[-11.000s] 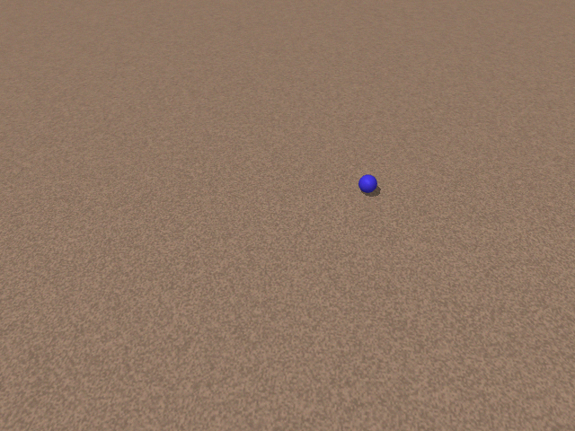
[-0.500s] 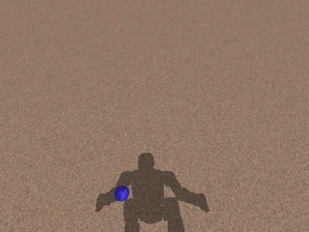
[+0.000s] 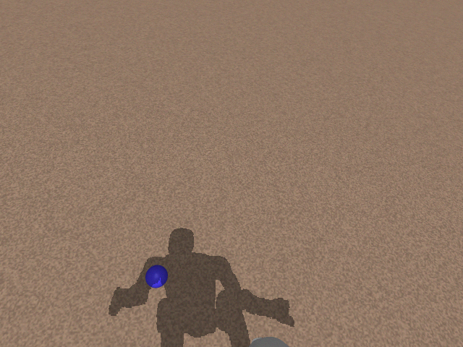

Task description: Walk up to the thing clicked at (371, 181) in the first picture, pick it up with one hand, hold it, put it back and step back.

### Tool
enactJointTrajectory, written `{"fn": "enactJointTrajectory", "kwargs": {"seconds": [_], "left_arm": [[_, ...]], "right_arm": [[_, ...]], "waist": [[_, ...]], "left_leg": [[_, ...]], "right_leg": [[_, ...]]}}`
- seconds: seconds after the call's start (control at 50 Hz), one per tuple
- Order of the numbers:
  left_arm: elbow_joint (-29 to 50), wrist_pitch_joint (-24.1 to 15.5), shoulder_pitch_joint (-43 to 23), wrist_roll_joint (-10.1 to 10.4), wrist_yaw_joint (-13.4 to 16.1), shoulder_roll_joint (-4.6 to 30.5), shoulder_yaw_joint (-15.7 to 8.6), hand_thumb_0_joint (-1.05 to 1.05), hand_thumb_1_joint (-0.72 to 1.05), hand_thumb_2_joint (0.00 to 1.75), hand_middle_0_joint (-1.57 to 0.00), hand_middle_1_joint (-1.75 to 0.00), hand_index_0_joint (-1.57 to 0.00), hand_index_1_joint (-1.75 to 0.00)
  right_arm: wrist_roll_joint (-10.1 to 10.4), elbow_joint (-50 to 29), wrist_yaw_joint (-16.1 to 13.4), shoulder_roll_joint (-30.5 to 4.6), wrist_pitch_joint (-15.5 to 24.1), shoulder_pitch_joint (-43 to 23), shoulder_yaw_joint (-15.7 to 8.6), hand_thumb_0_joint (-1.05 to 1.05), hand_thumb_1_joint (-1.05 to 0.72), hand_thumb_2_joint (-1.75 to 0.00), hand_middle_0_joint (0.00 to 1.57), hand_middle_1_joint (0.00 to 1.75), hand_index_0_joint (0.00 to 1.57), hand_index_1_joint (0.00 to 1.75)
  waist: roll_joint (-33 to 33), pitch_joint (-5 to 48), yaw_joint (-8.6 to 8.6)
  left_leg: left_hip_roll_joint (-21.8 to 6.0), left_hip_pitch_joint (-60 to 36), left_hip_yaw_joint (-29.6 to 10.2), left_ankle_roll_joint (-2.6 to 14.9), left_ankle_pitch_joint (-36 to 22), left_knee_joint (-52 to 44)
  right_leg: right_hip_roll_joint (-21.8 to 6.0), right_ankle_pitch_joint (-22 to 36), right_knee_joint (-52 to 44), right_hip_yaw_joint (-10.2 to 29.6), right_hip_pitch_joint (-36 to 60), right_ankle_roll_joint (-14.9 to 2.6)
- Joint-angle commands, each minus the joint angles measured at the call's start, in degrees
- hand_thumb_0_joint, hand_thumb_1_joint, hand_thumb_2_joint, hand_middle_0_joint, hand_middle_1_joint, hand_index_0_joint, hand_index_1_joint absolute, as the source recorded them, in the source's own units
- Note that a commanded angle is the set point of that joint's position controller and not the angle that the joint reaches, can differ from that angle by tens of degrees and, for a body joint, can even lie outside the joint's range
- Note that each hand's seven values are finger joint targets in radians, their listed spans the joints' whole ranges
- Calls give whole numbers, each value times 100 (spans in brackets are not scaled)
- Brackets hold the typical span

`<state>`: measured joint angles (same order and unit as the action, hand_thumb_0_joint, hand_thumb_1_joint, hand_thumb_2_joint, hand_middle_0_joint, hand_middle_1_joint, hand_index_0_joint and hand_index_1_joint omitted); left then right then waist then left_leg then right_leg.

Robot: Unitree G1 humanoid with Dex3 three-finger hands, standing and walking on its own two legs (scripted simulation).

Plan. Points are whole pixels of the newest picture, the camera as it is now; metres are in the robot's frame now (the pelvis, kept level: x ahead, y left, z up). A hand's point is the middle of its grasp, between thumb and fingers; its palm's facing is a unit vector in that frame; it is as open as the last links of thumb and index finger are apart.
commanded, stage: walk up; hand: left
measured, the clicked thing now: (156, 276) +0.47 +0.23 -0.72
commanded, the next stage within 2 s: none
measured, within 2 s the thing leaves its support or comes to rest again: neither
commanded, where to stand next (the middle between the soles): +0.09 -0.02 m, yaw +1 degrees
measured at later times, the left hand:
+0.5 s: hand out of the picture +0.10 +0.25 -0.12, palm faces +0.01 -0.88 -0.48, open 7.4 cm
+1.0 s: hand out of the picture +0.06 +0.25 -0.15, palm faces -0.01 -0.92 -0.40, open 7.4 cm
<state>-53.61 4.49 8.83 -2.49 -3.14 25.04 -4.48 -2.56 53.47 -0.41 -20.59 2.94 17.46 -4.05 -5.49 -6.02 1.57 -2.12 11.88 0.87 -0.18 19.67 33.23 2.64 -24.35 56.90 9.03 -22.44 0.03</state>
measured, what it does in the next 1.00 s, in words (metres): steps on the spot: right foot, then left foot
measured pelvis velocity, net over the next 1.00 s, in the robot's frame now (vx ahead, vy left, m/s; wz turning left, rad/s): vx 0.01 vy -0.02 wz -0.01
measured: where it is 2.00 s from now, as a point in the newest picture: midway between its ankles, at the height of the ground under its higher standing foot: outside the picture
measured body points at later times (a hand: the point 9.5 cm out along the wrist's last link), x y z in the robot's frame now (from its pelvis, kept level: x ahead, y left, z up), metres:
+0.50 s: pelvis +0.04 -0.03 +0.00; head +0.09 -0.06 +0.44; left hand +0.10 +0.30 -0.09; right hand +0.11 -0.34 -0.14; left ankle +0.11 +0.12 -0.69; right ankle +0.03 -0.16 -0.73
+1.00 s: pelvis +0.01 -0.02 -0.01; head +0.01 -0.02 +0.44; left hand +0.06 +0.30 -0.12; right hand +0.11 -0.33 -0.12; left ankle +0.08 +0.10 -0.72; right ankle -0.02 -0.12 -0.73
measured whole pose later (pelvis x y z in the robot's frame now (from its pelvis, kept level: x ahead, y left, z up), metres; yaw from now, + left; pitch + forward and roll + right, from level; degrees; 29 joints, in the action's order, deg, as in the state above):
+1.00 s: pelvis +0.01 -0.02 -0.01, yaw -1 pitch -4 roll -1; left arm -52.9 0.9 14.9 -2.8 -0.5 21.9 -3.7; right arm -1.2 48.1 0.4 -21.6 -1.0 12.2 -1.9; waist 1.1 -3.9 -0.7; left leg -0.1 21.2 -2.8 0.8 21.3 41.5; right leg 2.9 -22.7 36.6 -0.3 -10.1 -2.9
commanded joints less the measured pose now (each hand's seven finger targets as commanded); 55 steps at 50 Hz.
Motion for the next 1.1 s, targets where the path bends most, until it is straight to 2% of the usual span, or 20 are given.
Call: {"fn": "enactJointTrajectory", "kwargs": {"seconds": [0.0, 0.1, 0.14, 0.16, 0.2, 0.28, 0.34, 0.38, 0.5, 0.54, 0.56, 0.6, 0.62, 0.68, 0.84, 0.9, 0.94, 0.96, 1.0, 1.08], "left_arm": [[741, -552, -664, 98, 0, 1031, -206, 0, 90, 90, -20, -30, -20, -30], [47, -772, 1491, 177, 147, 964, -351, 0, 90, 90, -20, -30, -20, -30], [178, -889, 1869, 55, 317, 1796, -547, 0, 90, 90, -20, -30, -20, -30], [375, -852, 1325, 54, 298, 1993, -533, 0, 90, 90, -20, -30, -20, -30], [635, -869, 569, 106, 258, 1636, -445, 0, 90, 90, -20, -30, -20, -30], [624, -1015, 670, 204, 435, 1224, -284, 0, 90, 90, -20, -30, -20, -30], [778, -922, 383, 212, 557, 1054, -216, 0, 90, 90, -20, -30, -20, -30], [1032, -772, 62, 199, 569, 1039, -207, 0, 90, 90, -20, -30, -20, -30], [1115, -463, 260, 232, 584, 1130, -242, 0, 90, 90, -20, -30, -20, -30], [1064, -417, 320, 363, 624, 1150, -202, 0, 90, 90, -20, -30, -20, -30], [1055, -409, 488, 428, 654, 993, -133, 0, 90, 90, -20, -30, -20, -30], [1031, -369, 711, 517, 787, 739, -104, 0, 90, 90, -20, -30, -20, -30], [949, -348, 480, 469, 865, 815, -70, 0, 90, 90, -20, -30, -20, -30], [780, -303, 538, 453, 778, 1026, -167, 0, 90, 90, -20, -30, -20, -30], [651, -452, 494, 77, 398, 822, -181, 0, 90, 90, -20, -30, -20, -30], [344, -505, 914, -17, 350, 741, -254, 0, 90, 90, -20, -30, -20, -30], [560, -554, 673, -72, 318, 1195, -321, 0, 90, 90, -20, -30, -20, -30], [718, -531, 139, -89, 253, 1389, -311, 0, 90, 90, -20, -30, -20, -30], [919, -508, -583, -4, 208, 937, -197, 0, 90, 90, -20, -30, -20, -30], [758, -545, 18, 56, 146, 907, -176, 0, 90, 90, -20, -30, -20, -30]], "right_arm": [[-43, -623, 41, -1914, 88, 204, -515, 0, -90, -90, 20, 30, 20, 30], [21, -994, 197, -1430, -125, -382, -288, 0, -90, -90, 20, 30, 20, 30], [157, -1288, 178, -886, -178, -295, -94, 0, -90, -90, 20, 30, 20, 30], [145, -1235, 137, -1518, -252, -396, -285, 0, -90, -90, 20, 30, 20, 30], [205, -943, 182, -1788, -174, -108, -393, 0, -90, -90, 20, 30, 20, 30], [141, -605, 256, -1344, -383, 569, -298, 0, -90, -90, 20, 30, 20, 30], [175, -691, 156, -1127, -509, 396, -226, 0, -90, -90, 20, 30, 20, 30], [219, -802, 62, -1183, -581, 227, -227, 0, -90, -90, 20, 30, 20, 30], [150, -1006, -14, -1283, -496, 9, -290, 0, -90, -90, 20, 30, 20, 30], [107, -1023, 19, -1297, -432, 76, -301, 0, -90, -90, 20, 30, 20, 30], [52, -1171, 44, -1499, -402, -116, -364, 0, -90, -90, 20, 30, 20, 30], [51, -1329, 96, -1921, -393, -184, -489, 0, -90, -90, 20, 30, 20, 30], [89, -1227, 86, -1961, -438, -76, -516, 0, -90, -90, 20, 30, 20, 30], [94, -1450, 14, -1385, -510, -733, -368, 0, -90, -90, 20, 30, 20, 30], [46, -1215, 24, -1661, -254, -538, -342, 0, -90, -90, 20, 30, 20, 30], [103, -1142, 7, -1525, -253, -806, -202, 0, -90, -90, 20, 30, 20, 30], [199, -1159, -13, -1077, -197, -1026, -54, 0, -90, -90, 20, 30, 20, 30], [198, -963, -71, -1378, -161, -1010, -160, 0, -90, -90, 20, 30, 20, 30], [257, -606, -38, -1394, -33, -381, -168, 0, -90, -90, 20, 30, 20, 30], [187, -531, -70, -1264, 155, -25, -120, 0, -90, -90, 20, 30, 20, 30]], "waist": [[1888, 187, 362], [1040, 465, -695], [-788, 467, -793], [153, 196, -681], [121, -448, -294], [-23, -301, -71], [-344, -425, -66], [-717, -372, -78], [-586, 582, -235], [-143, 942, -124], [395, 1168, -117], [1828, 1719, -69], [2042, 1561, 84], [1397, 1185, -113], [1247, 862, 7], [1075, 325, -402], [-307, -201, -506], [-276, -509, -416], [135, -623, 80], [-248, 401, -2]], "left_leg": [[-1309, -1233, -1562, 1348, -241, -1480], [-399, 697, -183, 756, -861, 675], [604, 2848, -509, 221, 1247, 3008], [275, 2549, -1174, 248, 1111, 3138], [17, 2467, -1315, 243, 561, 3008], [137, 1659, -1268, -6, -90, 2593], [501, 1101, -1155, -87, -30, 2671], [540, 999, -995, -112, 319, 2619], [374, 831, -212, 108, -209, 653], [345, 333, -113, 255, -2002, -731], [-81, -182, -753, 511, -3828, -793], [-1507, -1328, -2394, 1711, -6776, -123], [-1718, -792, -2785, 1920, -6005, -438], [-904, -330, -1367, 1327, -4420, -313], [-1198, -86, -2272, 1333, 1060, -1147], [-883, 1479, -1674, 777, 852, -813], [372, 1985, -607, 170, 1106, 693], [377, 1043, -466, 74, 1068, 1494], [268, 86, -360, 123, 356, 667], [201, -673, -493, 410, -662, -481]], "right_leg": [[-196, -669, -1385, -541, -835, 78], [-36, 1317, -3649, -1347, 2500, -16], [-2167, -321, -4632, 2661, 3028, -466], [-2612, -2134, -4994, 3337, 1974, -1081], [-2147, -1904, -4915, 2225, 1412, -1157], [-1502, 2232, -4142, 151, 1033, -778], [-1560, 5119, -3628, -368, 369, -914], [-1754, 5451, -3416, -371, 183, -1222], [-1528, 4846, -1875, -418, 1400, -964], [-1292, 4645, -1041, -561, 1621, -634], [-933, 3768, -427, -651, 1298, -355], [196, -1560, 1159, -681, -133, -138], [20, -1702, 1218, -319, -37, -134], [113, -962, 1578, -135, -235, -170], [-172, -971, -1547, -723, 391, -93], [-239, -5, -3286, -642, 1763, -498], [-1673, -2023, -4487, 1960, 741, -1197], [-2250, -2558, -4734, 2254, -604, -1500], [-1497, -1138, -4112, 764, -742, -1099], [-958, 1286, -3090, -23, 296, -627]]}}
